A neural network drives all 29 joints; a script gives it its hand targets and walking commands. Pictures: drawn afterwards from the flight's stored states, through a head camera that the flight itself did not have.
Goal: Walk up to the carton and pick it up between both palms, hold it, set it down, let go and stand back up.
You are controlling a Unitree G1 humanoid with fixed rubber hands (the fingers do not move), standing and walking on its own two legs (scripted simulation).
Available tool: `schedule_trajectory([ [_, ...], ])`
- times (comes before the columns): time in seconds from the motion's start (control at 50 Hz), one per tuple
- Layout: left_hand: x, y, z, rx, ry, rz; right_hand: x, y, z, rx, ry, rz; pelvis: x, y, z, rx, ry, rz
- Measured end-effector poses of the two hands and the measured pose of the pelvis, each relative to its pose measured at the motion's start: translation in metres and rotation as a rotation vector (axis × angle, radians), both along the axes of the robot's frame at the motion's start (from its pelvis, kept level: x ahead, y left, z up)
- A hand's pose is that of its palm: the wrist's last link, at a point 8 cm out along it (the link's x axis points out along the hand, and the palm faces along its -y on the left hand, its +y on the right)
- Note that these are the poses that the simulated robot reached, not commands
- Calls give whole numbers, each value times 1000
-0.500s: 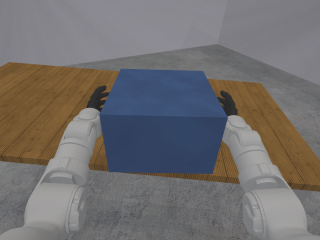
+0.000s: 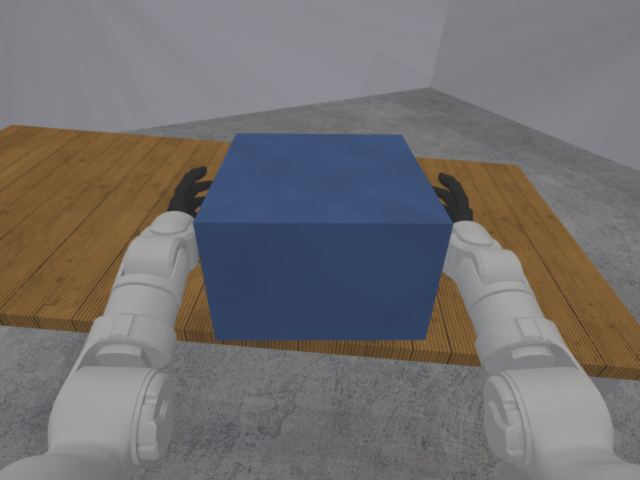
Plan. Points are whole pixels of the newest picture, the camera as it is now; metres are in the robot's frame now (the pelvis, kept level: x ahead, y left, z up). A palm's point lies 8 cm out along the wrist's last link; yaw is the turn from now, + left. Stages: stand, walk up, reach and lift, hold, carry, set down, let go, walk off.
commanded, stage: hold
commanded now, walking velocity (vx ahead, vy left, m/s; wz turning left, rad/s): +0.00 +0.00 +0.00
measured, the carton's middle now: (320, 224) +0.43 +0.01 +0.16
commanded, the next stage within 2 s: none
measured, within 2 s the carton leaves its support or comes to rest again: neither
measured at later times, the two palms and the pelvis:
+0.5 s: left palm (181, 208) +0.38 +0.18 +0.21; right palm (467, 222) +0.38 -0.17 +0.21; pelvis +0.00 +0.00 +0.00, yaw +0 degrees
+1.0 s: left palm (180, 208) +0.37 +0.18 +0.22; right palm (470, 223) +0.37 -0.17 +0.22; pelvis -0.01 +0.00 +0.00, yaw +0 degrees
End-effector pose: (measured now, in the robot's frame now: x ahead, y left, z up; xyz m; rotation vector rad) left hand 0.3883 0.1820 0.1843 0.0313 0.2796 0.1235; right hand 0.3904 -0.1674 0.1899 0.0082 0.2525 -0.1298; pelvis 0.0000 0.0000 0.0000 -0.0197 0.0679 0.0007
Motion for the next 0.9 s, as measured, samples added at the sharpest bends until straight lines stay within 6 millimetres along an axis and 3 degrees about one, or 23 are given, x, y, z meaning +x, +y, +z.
schedule_trajectory([
  [0.28, -1, -1, 13, -1, -25, 2, -1, -1, 12, 27, -23, -5, 0, 0, 0, 0, -3, 1],
  [0.6, -11, -5, 31, 7, -38, -22, -18, -6, 27, 42, -33, -26, -5, 0, 0, -2, -33, 3],
  [0.9, -15, -5, 31, 9, -29, -24, -21, -5, 27, 41, -22, -23, -7, 0, 0, -2, -36, 3],
])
